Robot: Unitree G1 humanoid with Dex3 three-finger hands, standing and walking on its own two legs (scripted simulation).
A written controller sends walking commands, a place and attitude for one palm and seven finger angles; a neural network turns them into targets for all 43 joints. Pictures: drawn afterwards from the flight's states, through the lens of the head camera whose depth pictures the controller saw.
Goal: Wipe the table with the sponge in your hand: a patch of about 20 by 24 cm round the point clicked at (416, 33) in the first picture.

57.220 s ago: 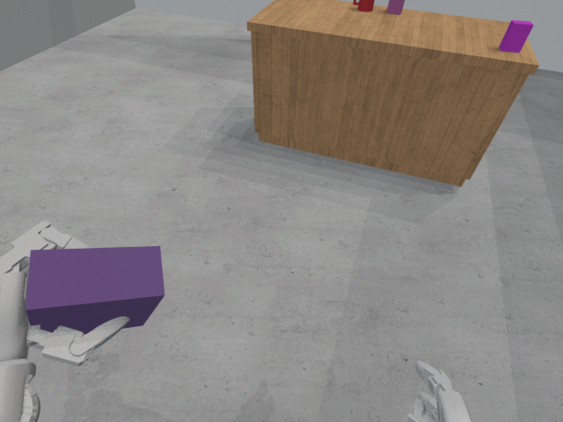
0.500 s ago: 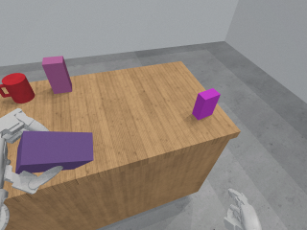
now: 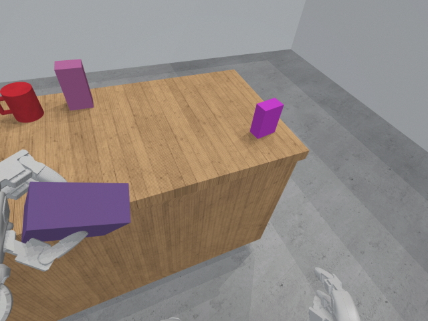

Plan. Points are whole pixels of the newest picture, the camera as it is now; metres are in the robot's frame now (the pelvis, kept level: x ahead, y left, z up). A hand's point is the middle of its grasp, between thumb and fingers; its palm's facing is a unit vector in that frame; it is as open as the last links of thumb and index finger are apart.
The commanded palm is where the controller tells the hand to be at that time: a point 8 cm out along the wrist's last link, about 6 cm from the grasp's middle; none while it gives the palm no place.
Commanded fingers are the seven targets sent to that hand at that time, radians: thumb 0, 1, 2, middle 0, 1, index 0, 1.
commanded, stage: step back with the hand held close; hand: left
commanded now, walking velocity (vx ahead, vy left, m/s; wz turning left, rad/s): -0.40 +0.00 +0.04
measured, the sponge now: (88, 213) +0.23 +0.21 +0.14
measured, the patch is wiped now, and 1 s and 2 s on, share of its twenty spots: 1.00 1.00 1.00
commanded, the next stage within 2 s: stop stepping back and stand still in 0.16 s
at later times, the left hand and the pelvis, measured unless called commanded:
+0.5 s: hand out of the picture +0.01 +0.23 +0.16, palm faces +0.39 -0.84 -0.38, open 9.7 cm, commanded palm -0.04 +0.27 +0.19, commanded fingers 0.00 0.10 1.30 -1.20 -1.60 -1.20 -1.60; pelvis -0.19 -0.01 -0.01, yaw +2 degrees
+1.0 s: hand out of the picture -0.12 +0.20 +0.17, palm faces +0.42 -0.82 -0.39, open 9.7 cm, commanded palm -0.17 +0.23 +0.19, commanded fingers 0.00 0.10 1.30 -1.20 -1.60 -1.20 -1.60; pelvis -0.31 -0.05 -0.01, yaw +3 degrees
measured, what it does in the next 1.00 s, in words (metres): walks backwards: right foot, then left foot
